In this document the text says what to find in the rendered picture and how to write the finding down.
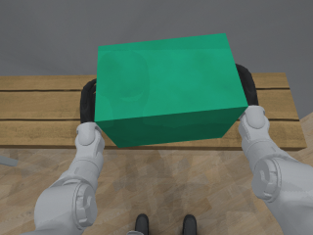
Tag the left robot forearm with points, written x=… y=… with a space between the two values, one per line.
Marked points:
x=88 y=162

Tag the robot left foot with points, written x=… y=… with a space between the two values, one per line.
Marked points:
x=142 y=224

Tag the robot left hand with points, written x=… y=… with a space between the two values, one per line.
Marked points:
x=88 y=102

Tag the table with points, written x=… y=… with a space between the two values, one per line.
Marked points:
x=43 y=112

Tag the right robot upper arm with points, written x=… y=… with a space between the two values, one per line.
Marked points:
x=286 y=188

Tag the left robot upper arm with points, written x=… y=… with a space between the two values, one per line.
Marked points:
x=65 y=210

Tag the right robot forearm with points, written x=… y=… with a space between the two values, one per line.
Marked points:
x=256 y=141

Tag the robot foot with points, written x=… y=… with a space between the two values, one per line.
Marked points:
x=189 y=225
x=142 y=224

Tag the carton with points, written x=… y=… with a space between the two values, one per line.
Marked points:
x=168 y=90

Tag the robot right foot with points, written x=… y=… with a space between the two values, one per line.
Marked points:
x=189 y=225

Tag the robot right hand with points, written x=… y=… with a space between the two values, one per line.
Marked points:
x=248 y=85

